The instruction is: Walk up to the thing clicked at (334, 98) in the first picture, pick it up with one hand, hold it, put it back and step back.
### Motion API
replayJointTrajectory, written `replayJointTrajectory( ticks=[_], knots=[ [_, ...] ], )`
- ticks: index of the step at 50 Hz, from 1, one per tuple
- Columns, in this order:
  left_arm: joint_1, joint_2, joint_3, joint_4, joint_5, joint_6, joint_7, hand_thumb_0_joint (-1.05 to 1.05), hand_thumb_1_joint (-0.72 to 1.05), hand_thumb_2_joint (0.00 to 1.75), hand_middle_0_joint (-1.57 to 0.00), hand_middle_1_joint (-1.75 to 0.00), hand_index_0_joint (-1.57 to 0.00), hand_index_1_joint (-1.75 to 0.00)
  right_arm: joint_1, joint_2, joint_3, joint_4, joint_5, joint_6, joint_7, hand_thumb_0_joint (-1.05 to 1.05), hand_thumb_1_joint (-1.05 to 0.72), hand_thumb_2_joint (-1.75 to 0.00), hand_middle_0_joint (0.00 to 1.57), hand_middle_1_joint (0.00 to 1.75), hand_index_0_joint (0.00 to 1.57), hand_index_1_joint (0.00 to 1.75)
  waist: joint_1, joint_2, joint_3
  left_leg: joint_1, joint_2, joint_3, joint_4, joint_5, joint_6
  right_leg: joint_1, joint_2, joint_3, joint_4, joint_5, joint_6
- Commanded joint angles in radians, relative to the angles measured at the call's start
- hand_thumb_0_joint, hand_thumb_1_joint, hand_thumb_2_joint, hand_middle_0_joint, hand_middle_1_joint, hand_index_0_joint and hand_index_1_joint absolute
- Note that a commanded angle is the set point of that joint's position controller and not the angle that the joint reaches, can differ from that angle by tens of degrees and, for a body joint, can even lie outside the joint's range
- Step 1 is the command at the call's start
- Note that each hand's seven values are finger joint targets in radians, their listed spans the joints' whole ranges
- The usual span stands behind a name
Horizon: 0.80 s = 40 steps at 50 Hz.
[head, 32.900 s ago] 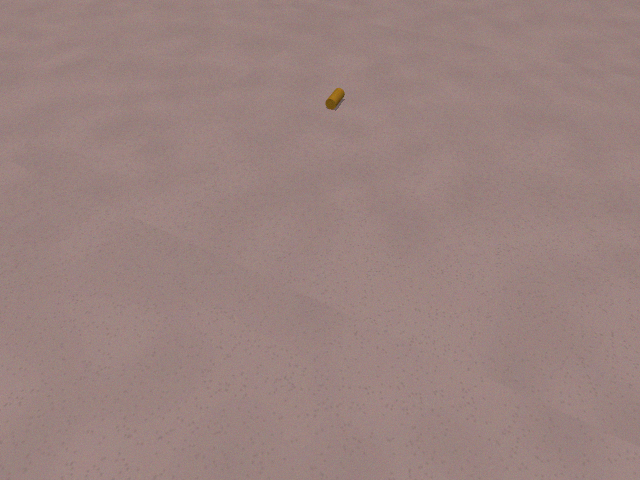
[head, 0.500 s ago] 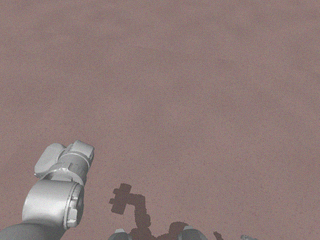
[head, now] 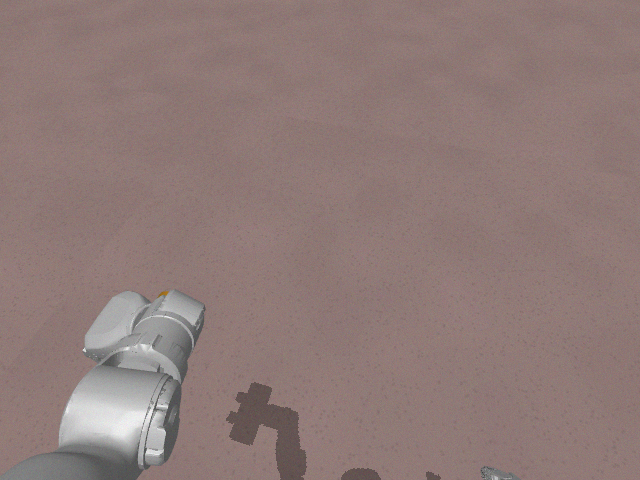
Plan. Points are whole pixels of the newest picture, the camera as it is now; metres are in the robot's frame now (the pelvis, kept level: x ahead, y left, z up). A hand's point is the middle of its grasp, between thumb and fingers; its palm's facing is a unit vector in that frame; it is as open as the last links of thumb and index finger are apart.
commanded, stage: hold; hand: left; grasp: from above
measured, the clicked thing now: (151, 347) +0.33 +0.24 -0.08
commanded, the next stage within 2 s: crouch in 1.56 s
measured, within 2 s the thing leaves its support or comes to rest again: neither
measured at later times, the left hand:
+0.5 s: hand (153, 335) +0.32 +0.22 -0.02, palm faces -0.09 -0.44 -0.89, open 10.0 cm
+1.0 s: hand (153, 334) +0.32 +0.22 -0.01, palm faces -0.08 -0.45 -0.89, open 9.9 cm
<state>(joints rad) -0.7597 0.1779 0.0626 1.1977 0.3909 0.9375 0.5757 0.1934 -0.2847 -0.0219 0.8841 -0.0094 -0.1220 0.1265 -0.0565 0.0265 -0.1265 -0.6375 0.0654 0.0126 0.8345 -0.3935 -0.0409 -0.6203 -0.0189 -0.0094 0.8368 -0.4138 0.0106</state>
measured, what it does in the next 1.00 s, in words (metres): stands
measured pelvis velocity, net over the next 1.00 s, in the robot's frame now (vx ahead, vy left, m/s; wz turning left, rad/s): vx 0.01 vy -0.01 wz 0.00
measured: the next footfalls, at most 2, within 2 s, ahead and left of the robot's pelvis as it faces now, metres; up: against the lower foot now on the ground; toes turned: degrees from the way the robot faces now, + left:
none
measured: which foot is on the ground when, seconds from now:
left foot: down 0.00-1.00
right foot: down 0.00-1.00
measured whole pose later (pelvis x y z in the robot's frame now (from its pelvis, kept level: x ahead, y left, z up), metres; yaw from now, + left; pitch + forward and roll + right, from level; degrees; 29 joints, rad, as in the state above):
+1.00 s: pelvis +0.01 -0.01 +0.02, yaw +0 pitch +7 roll +0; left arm -0.71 0.13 0.02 1.07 0.36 1.04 0.56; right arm 0.12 -0.29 -0.01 0.85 0.01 -0.08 0.13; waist -0.02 0.04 -0.12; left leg -0.47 0.07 0.02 0.68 -0.33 -0.05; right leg -0.47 -0.01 -0.01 0.71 -0.37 0.00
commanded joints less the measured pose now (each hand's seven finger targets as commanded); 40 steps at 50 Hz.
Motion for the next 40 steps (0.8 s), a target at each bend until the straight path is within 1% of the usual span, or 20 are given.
replayJointTrajectory(
  ticks=[1,2,4,6,8,10,11,12,15,18,20,23,25,27,29,30,31,34,38,40],
  knots=[
    [-0.428,0.171,-0.018,-0.178,0.048,0.009,0.062,0.0,0.67,0.8,-0.96,-0.71,-0.94,-0.73,-0.006,-0.167,-0.052,-0.097,0.005,-0.023,0.002,0.0,-0.89,-0.89,0.2,0.3,0.2,0.3,-0.018,-0.029,-0.363,0.204,-0.07,0.037,-0.083,0.317,0.018,0.182,0.058,-0.018,-0.11,0.433,-0.002],
    [-0.418,0.171,-0.011,-0.169,0.044,0.014,0.067,0.0,0.67,0.8,-0.96,-0.71,-0.94,-0.73,-0.011,-0.17,-0.058,-0.1,0.003,-0.018,0.004,0.0,-0.89,-0.89,0.2,0.3,0.2,0.3,-0.008,-0.027,-0.368,0.194,-0.074,0.043,-0.079,0.331,0.016,0.195,0.053,-0.016,-0.104,0.469,-0.001],
    [-0.419,0.157,-0.014,-0.181,0.038,0.022,0.069,0.0,0.66,0.81,-0.96,-0.72,-0.94,-0.74,-0.013,-0.169,-0.059,-0.104,0.003,-0.013,0.008,0.0,-0.89,-0.89,0.2,0.3,0.2,0.3,-0.013,-0.036,-0.369,0.205,-0.073,0.041,-0.083,0.347,0.016,0.211,0.054,-0.017,-0.103,0.512,0.002],
    [-0.424,0.178,-0.005,-0.17,0.044,0.031,0.073,0.0,0.65,0.8,-0.94,-0.72,-0.92,-0.74,-0.016,-0.171,-0.061,-0.11,0.001,-0.008,0.01,0.0,-0.89,-0.89,0.2,0.3,0.2,0.3,-0.005,-0.028,-0.348,0.201,-0.071,0.039,-0.096,0.336,0.016,0.201,0.057,-0.022,-0.11,0.469,-0.001],
    [-0.4,0.171,-0.001,-0.157,0.038,0.037,0.074,0.0,0.69,0.8,-0.98,-0.71,-0.96,-0.73,-0.03,-0.168,-0.063,-0.113,0.0,-0.004,0.011,0.0,-0.89,-0.89,0.2,0.3,0.2,0.3,0.005,-0.023,-0.34,0.218,-0.066,0.036,-0.114,0.338,0.012,0.211,0.062,-0.033,-0.114,0.432,-0.005],
    [-0.414,0.143,-0.017,-0.18,0.034,0.042,0.068,0.0,0.65,0.78,-0.95,-0.7,-0.93,-0.73,-0.037,-0.161,-0.056,-0.12,0.004,-0.001,0.011,0.0,-0.89,-0.9,0.2,0.3,0.2,0.3,-0.003,-0.024,-0.325,0.232,-0.066,0.034,-0.124,0.326,0.014,0.205,0.062,-0.032,-0.128,0.414,-0.002],
    [-0.417,0.161,-0.013,-0.188,0.038,0.044,0.068,0.0,0.65,0.79,-0.95,-0.7,-0.93,-0.73,-0.036,-0.165,-0.057,-0.12,0.007,0.0,0.012,0.0,-0.89,-0.9,0.2,0.3,0.2,0.3,0.001,-0.032,-0.321,0.228,-0.068,0.034,-0.123,0.323,0.017,0.208,0.062,-0.03,-0.135,0.418,-0.001],
    [-0.418,0.178,-0.002,-0.182,0.038,0.045,0.067,0.0,0.66,0.78,-0.96,-0.69,-0.94,-0.72,-0.042,-0.171,-0.063,-0.125,0.006,0.001,0.011,0.0,-0.89,-0.9,0.2,0.3,0.2,0.3,0.003,-0.031,-0.334,0.223,-0.07,0.039,-0.119,0.334,0.016,0.219,0.06,-0.026,-0.132,0.445,0.002],
    [-0.41,0.155,-0.016,-0.21,0.037,0.044,0.059,0.0,0.65,0.8,-0.96,-0.7,-0.93,-0.73,-0.042,-0.165,-0.059,-0.128,0.008,0.007,0.012,0.0,-0.89,-0.9,0.2,0.3,0.2,0.3,-0.003,-0.041,-0.351,0.236,-0.072,0.037,-0.12,0.363,0.02,0.243,0.055,-0.025,-0.127,0.517,0.004],
    [-0.421,0.157,-0.028,-0.223,0.045,0.048,0.056,0.0,0.67,0.79,-0.97,-0.69,-0.95,-0.72,-0.055,-0.161,-0.054,-0.127,0.011,0.004,0.009,0.0,-0.89,-0.9,0.2,0.3,0.2,0.3,-0.001,-0.028,-0.318,0.242,-0.071,0.041,-0.142,0.322,0.022,0.234,0.057,-0.024,-0.153,0.434,0.002],
    [-0.412,0.155,-0.032,-0.224,0.048,0.053,0.058,0.0,0.69,0.8,-0.98,-0.71,-0.95,-0.73,-0.064,-0.161,-0.052,-0.129,0.012,0.004,0.01,0.0,-0.89,-0.89,0.2,0.3,0.2,0.3,0.002,-0.043,-0.324,0.246,-0.074,0.044,-0.143,0.31,0.024,0.24,0.055,-0.018,-0.168,0.428,0.007],
    [-0.406,0.14,-0.03,-0.242,0.026,0.054,0.06,0.0,0.67,0.79,-0.97,-0.7,-0.94,-0.72,-0.085,-0.158,-0.051,-0.136,0.01,0.002,0.008,0.0,-0.89,-0.9,0.2,0.3,0.2,0.3,0.005,-0.035,-0.312,0.256,-0.07,0.043,-0.159,0.301,0.022,0.248,0.056,-0.022,-0.167,0.4,0.004],
    [-0.408,0.133,-0.034,-0.25,0.023,0.061,0.056,0.0,0.64,0.78,-0.94,-0.69,-0.92,-0.72,-0.089,-0.159,-0.049,-0.141,0.014,0.009,0.006,0.0,-0.89,-0.9,0.2,0.3,0.2,0.3,0.001,-0.057,-0.336,0.266,-0.072,0.041,-0.155,0.316,0.027,0.255,0.054,-0.018,-0.171,0.437,0.009],
    [-0.397,0.158,-0.028,-0.242,0.026,0.064,0.055,0.0,0.62,0.77,-0.94,-0.68,-0.91,-0.71,-0.095,-0.162,-0.048,-0.145,0.015,0.009,0.005,0.0,-0.89,-0.9,0.2,0.3,0.2,0.3,0.007,-0.06,-0.32,0.259,-0.072,0.043,-0.162,0.308,0.027,0.262,0.053,-0.019,-0.174,0.427,0.008],
    [-0.43,0.141,-0.045,-0.273,0.033,0.063,0.052,0.0,0.65,0.77,-0.95,-0.69,-0.93,-0.72,-0.113,-0.154,-0.04,-0.14,0.015,0.007,0.004,0.0,-0.89,-0.9,0.2,0.3,0.2,0.3,-0.001,-0.039,-0.311,0.27,-0.074,0.044,-0.168,0.292,0.027,0.257,0.051,-0.01,-0.193,0.416,0.011],
    [-0.411,0.155,-0.039,-0.241,0.036,0.069,0.051,0.0,0.65,0.81,-0.95,-0.71,-0.92,-0.74,-0.103,-0.157,-0.042,-0.139,0.016,0.005,0.002,0.0,-0.89,-0.9,0.2,0.3,0.2,0.3,0.008,-0.067,-0.303,0.262,-0.075,0.047,-0.17,0.282,0.029,0.263,0.05,-0.014,-0.198,0.397,0.011],
    [-0.399,0.14,-0.05,-0.265,0.035,0.068,0.048,0.0,0.66,0.81,-0.97,-0.7,-0.94,-0.73,-0.119,-0.15,-0.036,-0.143,0.019,0.003,0.003,0.0,-0.89,-0.9,0.2,0.3,0.2,0.3,0.01,-0.063,-0.307,0.275,-0.072,0.042,-0.18,0.281,0.03,0.27,0.052,-0.016,-0.2,0.382,0.01],
    [-0.401,0.146,-0.05,-0.259,0.037,0.076,0.046,0.0,0.68,0.78,-0.97,-0.7,-0.94,-0.73,-0.133,-0.15,-0.034,-0.145,0.02,-0.002,0.001,0.0,-0.89,-0.9,0.2,0.3,0.2,0.3,0.018,-0.054,-0.291,0.278,-0.073,0.046,-0.187,0.269,0.029,0.267,0.052,-0.012,-0.213,0.351,0.009],
    [-0.396,0.131,-0.055,-0.273,0.03,0.084,0.045,0.0,0.66,0.78,-0.96,-0.7,-0.94,-0.73,-0.145,-0.146,-0.033,-0.146,0.02,-0.004,0.004,0.0,-0.89,-0.9,0.2,0.3,0.2,0.3,0.015,-0.069,-0.306,0.278,-0.074,0.045,-0.185,0.292,0.032,0.288,0.047,-0.005,-0.216,0.413,0.013],
    [-0.384,0.139,-0.054,-0.27,0.03,0.088,0.042,0.0,0.68,0.8,-0.98,-0.71,-0.95,-0.74,-0.16,-0.144,-0.03,-0.147,0.021,-0.004,0.004,0.0,-0.89,-0.9,0.2,0.3,0.2,0.3,0.021,-0.062,-0.295,0.286,-0.072,0.045,-0.195,0.287,0.032,0.29,0.05,-0.008,-0.222,0.392,0.011]
  ],
)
